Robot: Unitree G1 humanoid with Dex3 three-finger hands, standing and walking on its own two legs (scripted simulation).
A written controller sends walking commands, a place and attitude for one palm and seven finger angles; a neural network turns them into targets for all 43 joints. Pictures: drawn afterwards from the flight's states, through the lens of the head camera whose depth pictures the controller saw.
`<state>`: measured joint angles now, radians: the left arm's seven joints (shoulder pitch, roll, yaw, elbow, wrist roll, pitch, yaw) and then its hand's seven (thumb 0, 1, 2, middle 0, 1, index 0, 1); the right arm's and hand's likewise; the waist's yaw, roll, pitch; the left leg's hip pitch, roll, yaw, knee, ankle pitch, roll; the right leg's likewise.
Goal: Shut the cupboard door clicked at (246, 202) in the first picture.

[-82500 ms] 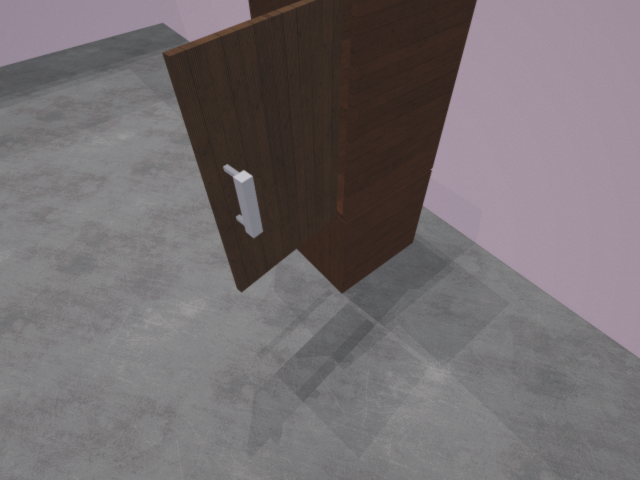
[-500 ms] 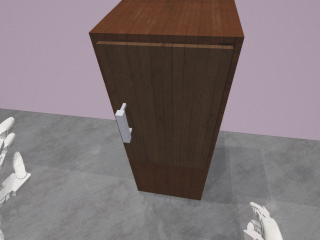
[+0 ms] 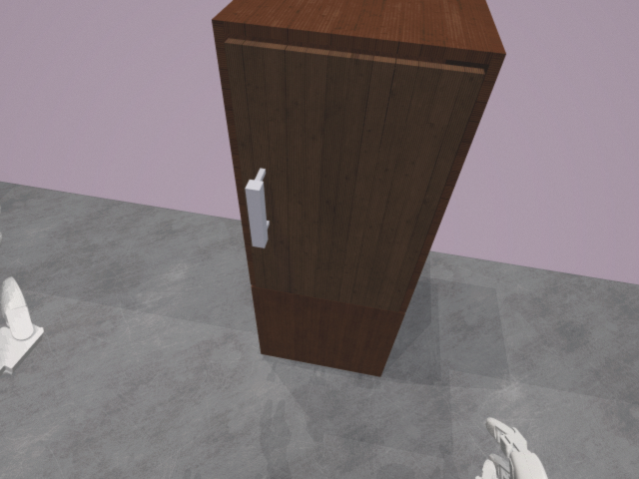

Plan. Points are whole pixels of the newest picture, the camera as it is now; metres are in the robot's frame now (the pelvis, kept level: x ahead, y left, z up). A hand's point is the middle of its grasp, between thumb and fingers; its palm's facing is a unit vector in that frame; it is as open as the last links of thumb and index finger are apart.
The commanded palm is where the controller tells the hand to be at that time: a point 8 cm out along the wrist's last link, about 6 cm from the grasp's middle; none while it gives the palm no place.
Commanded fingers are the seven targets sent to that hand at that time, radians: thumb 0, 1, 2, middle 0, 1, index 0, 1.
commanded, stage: step back with the hand held close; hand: left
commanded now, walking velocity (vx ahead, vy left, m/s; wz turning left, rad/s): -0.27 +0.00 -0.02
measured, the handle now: (260, 208) +0.58 +0.15 -0.03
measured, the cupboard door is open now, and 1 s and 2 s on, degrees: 0 0 0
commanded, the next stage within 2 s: stop stepping back and stand still in 0.68 s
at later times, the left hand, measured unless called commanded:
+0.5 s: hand out of the picture +0.14 +0.30 +0.19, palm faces +0.50 -0.75 -0.44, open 7.4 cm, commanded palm +0.07 +0.32 +0.19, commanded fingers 0.00 0.90 0.90 -0.20 -0.30 -0.20 -0.30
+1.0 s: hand out of the picture +0.06 +0.30 +0.18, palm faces +0.48 -0.80 -0.36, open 7.4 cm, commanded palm +0.00 +0.32 +0.19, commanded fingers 0.00 0.90 0.90 -0.20 -0.30 -0.20 -0.30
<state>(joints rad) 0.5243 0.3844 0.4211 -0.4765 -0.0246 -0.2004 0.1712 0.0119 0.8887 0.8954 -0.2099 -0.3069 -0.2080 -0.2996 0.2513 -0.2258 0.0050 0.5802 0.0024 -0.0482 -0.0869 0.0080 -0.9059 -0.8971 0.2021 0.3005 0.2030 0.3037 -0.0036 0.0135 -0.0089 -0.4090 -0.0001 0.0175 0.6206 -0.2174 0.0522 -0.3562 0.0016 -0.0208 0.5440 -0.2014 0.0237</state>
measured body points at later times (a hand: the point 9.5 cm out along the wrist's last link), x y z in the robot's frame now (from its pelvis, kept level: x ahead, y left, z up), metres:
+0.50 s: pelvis -0.05 +0.01 +0.00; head -0.04 +0.05 +0.45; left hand +0.11 +0.34 +0.21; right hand +0.12 -0.22 -0.07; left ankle +0.07 +0.09 -0.73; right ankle -0.10 -0.14 -0.68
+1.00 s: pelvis -0.15 +0.02 +0.00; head -0.18 +0.06 +0.44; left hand +0.03 +0.34 +0.20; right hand -0.05 -0.26 -0.08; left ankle -0.03 +0.08 -0.73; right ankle -0.21 -0.15 -0.72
